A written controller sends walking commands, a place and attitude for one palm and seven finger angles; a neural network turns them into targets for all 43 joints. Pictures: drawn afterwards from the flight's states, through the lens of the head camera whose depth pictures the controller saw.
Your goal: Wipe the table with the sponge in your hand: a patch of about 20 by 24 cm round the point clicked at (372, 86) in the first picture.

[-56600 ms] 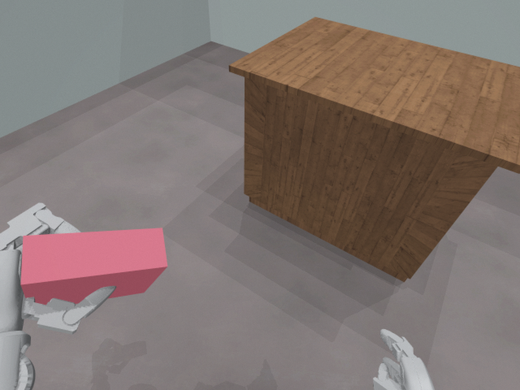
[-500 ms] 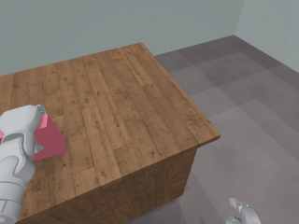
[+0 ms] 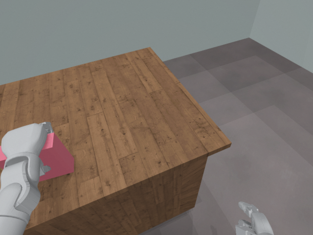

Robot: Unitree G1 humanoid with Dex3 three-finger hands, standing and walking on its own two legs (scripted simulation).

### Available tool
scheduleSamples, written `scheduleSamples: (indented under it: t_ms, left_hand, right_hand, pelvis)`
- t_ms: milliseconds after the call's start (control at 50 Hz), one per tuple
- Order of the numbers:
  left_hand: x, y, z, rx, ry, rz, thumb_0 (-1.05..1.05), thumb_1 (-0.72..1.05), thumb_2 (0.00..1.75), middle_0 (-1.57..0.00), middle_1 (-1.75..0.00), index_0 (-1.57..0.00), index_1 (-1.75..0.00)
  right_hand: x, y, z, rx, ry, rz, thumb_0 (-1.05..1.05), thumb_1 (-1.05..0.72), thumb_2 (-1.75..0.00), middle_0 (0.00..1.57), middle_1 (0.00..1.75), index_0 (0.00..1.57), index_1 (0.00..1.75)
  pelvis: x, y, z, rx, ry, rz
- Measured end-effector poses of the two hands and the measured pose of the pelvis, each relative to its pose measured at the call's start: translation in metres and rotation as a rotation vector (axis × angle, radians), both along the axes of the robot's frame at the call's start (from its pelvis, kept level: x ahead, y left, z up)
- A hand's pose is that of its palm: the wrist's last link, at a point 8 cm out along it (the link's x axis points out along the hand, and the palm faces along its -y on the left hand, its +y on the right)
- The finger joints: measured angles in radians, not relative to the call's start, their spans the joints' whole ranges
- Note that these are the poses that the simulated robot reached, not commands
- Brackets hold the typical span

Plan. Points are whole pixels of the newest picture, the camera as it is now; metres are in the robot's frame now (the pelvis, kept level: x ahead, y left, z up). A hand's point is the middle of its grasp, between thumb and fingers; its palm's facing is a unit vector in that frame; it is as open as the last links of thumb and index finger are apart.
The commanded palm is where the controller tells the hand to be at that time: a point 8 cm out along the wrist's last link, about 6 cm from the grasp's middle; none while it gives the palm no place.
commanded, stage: wipe back along the first lane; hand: left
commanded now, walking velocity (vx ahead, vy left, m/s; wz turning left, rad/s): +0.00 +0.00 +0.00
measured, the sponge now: (44, 164) +0.27 +0.35 +0.03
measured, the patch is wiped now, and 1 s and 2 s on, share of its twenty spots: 1.00 1.00 1.00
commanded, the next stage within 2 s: lift the sponge slowly off the table in 0.16 s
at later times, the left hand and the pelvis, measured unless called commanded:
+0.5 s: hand (41, 163) +0.24 +0.31 +0.09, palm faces +0.01 -0.05 -1.00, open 9.0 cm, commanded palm +0.21 +0.30 +0.14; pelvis +0.00 -0.01 +0.00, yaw +0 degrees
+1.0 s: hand (37, 163) +0.23 +0.30 +0.11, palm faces +0.03 -0.05 -1.00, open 8.9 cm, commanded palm +0.21 +0.30 +0.17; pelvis -0.02 -0.02 +0.00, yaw +1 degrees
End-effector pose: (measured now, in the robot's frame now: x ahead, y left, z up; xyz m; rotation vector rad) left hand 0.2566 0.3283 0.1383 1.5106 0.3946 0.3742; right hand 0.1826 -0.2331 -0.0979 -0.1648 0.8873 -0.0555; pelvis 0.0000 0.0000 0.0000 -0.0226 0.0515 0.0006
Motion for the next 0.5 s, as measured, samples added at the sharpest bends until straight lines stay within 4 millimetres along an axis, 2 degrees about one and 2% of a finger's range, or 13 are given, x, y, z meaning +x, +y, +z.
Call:
scheduleSamples:
  t_ms: [300, 500]
  left_hand:
    - [-0.034, -0.023, 0.0, -0.014, -0.044, -0.018, 0.03, -0.41, 1.07, -0.74, -1.51, -0.82, -1.54]
    - [-0.032, -0.024, 0.001, -0.024, -0.015, 0.003, 0.02, -0.42, 1.07, -0.76, -1.49, -0.84, -1.52]
  right_hand:
    - [0.019, 0.007, 0.008, 0.028, -0.075, 0.028, 0.01, -0.9, -0.9, 0.19, 0.3, 0.2, 0.3]
    - [0.023, 0.008, 0.014, 0.011, -0.094, 0.047, 0.01, -0.9, -0.9, 0.2, 0.3, 0.2, 0.3]
  pelvis:
    - [0.002, -0.002, -0.001, 0.004, -0.018, -0.004]
    - [-0.005, -0.009, 0.0, 0.008, -0.036, -0.001]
